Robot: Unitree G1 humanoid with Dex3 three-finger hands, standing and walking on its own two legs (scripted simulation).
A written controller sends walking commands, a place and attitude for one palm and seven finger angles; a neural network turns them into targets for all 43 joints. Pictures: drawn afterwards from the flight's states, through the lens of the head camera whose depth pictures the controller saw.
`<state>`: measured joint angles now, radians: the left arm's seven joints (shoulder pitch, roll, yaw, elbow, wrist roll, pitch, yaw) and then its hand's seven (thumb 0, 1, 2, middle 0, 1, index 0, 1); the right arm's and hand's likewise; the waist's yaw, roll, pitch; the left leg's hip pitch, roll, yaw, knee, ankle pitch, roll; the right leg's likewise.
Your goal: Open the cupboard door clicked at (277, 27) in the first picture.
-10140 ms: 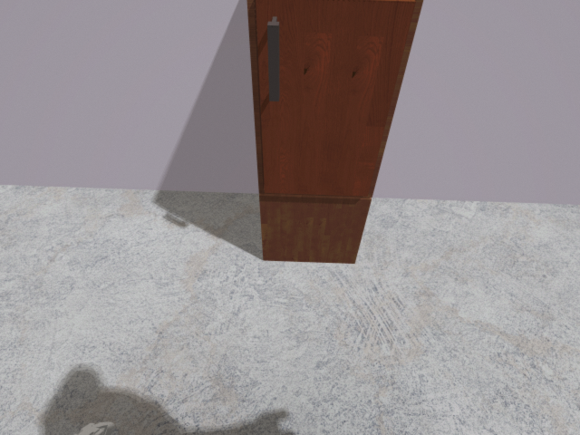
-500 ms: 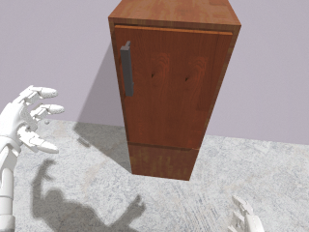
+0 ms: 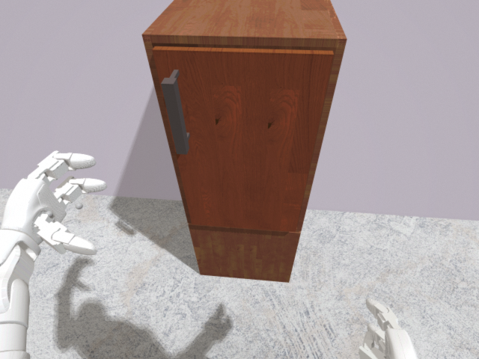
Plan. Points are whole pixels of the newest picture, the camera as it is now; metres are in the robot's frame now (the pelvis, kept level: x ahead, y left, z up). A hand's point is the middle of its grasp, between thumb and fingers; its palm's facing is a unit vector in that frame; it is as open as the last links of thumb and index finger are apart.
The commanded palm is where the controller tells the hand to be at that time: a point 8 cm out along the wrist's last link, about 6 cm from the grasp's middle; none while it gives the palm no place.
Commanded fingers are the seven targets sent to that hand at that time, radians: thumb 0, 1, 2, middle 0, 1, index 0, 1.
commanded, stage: move the hooked fingers beside the handle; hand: left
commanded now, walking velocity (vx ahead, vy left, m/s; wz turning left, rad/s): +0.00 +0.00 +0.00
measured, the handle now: (179, 113) +0.58 +0.19 +0.12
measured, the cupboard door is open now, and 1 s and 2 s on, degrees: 0 0 0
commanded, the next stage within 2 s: none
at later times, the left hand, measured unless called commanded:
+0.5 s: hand (103, 173) +0.36 +0.26 +0.14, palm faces +0.03 -1.00 -0.01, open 14.0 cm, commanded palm +0.33 +0.32 +0.14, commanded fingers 0.00 -0.50 0.30 -0.30 -1.20 -0.30 -1.20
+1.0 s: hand (117, 149) +0.43 +0.27 +0.14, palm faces +0.02 -1.00 +0.02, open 14.0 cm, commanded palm +0.41 +0.31 +0.14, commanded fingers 0.00 -0.50 0.30 -0.30 -1.20 -0.30 -1.20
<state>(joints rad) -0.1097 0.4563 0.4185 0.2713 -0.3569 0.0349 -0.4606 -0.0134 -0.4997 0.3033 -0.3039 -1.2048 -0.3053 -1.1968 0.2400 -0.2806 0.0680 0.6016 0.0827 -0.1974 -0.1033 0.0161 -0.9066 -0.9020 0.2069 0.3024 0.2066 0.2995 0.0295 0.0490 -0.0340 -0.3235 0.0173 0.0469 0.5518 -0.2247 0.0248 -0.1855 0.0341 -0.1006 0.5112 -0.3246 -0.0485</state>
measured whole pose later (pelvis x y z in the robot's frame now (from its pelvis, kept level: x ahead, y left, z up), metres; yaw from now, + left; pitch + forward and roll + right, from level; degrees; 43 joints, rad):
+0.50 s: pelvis +0.00 +0.00 +0.00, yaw -1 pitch +3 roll -1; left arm -0.38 0.50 0.41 0.57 -0.30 -0.01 -0.43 -0.01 -0.50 0.30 -0.30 -1.20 -0.31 -1.20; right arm 0.28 -0.29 0.06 0.62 0.09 -0.14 -0.11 0.02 -0.91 -0.90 0.21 0.30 0.21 0.30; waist -0.01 0.03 -0.04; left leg -0.40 0.02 0.06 0.60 -0.25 0.02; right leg -0.27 0.04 -0.09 0.57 -0.35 -0.05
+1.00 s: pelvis +0.01 +0.02 -0.01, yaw -1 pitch +6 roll -2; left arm -0.65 0.52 0.37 0.84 -0.23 -0.09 -0.37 -0.01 -0.50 0.30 -0.30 -1.20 -0.30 -1.20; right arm 0.32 -0.29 0.05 0.63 0.07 -0.08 -0.08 0.01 -0.91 -0.90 0.21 0.30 0.21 0.30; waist -0.05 0.01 -0.05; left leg -0.48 0.01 0.07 0.63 -0.27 0.06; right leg -0.34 0.02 -0.08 0.59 -0.35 -0.02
